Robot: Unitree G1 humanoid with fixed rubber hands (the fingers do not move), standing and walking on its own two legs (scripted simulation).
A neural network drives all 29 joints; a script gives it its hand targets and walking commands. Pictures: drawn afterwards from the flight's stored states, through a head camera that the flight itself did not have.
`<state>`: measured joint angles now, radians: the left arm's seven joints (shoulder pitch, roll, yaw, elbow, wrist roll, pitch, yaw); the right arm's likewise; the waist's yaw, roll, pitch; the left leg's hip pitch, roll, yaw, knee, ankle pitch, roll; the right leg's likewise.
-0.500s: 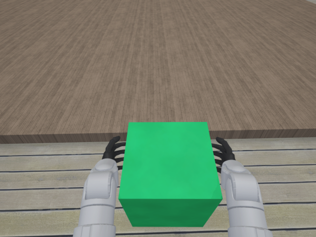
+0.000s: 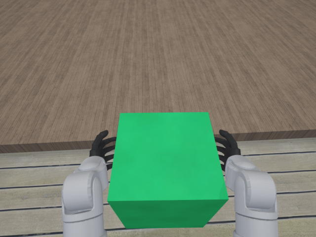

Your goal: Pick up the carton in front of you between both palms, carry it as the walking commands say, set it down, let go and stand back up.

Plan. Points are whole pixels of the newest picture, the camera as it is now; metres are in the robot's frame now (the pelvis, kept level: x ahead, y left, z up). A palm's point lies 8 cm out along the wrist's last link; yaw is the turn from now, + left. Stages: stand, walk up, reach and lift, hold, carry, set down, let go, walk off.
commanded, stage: carry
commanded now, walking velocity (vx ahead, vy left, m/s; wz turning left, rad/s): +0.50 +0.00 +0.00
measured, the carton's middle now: (164, 174) +0.27 +0.01 +0.01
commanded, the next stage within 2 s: none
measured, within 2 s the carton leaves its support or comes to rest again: neither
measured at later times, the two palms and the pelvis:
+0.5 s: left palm (123, 68) +0.57 +0.14 +0.13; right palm (215, 63) +0.61 -0.16 +0.12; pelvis +0.29 -0.05 +0.01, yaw +5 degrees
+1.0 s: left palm (132, 31) +0.84 +0.14 +0.12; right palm (205, 32) +0.84 -0.16 +0.12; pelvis +0.44 -0.02 +0.00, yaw +1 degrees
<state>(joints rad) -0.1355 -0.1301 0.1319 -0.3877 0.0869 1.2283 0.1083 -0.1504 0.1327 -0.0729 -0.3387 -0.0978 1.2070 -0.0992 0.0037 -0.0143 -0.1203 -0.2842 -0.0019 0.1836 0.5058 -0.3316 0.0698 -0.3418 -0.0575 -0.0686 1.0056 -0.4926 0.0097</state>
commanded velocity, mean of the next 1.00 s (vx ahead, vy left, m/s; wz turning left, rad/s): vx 0.14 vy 0.00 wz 0.00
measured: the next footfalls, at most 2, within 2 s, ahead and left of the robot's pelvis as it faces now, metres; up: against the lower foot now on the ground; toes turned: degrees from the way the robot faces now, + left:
right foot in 0.26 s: +0.36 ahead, -0.10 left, +0.00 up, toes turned -8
left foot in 0.68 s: +0.52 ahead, +0.08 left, +0.00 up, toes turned +10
